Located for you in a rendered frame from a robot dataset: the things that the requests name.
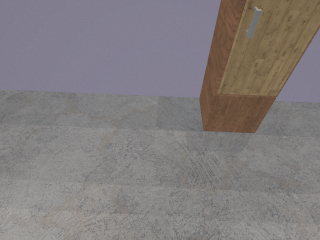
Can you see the cupboard door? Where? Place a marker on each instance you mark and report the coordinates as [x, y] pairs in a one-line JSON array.
[[260, 65]]

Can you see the handle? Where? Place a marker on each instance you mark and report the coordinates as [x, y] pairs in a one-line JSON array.
[[254, 22]]

